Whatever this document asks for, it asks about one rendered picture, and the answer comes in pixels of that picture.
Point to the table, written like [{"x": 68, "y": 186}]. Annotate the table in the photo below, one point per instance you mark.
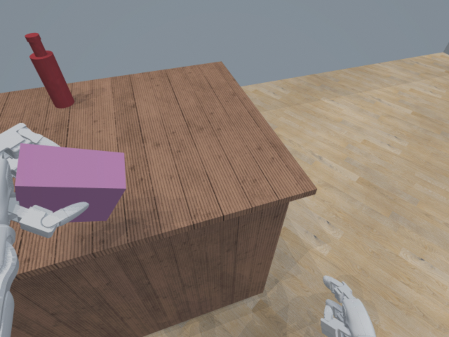
[{"x": 208, "y": 184}]

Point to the right robot hand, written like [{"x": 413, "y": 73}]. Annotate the right robot hand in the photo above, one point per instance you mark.
[{"x": 351, "y": 319}]

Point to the left robot hand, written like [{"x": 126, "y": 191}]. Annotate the left robot hand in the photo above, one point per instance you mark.
[{"x": 36, "y": 219}]

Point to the left robot forearm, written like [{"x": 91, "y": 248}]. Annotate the left robot forearm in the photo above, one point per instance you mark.
[{"x": 9, "y": 265}]

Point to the sponge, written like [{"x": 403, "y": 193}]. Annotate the sponge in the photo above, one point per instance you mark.
[{"x": 56, "y": 177}]

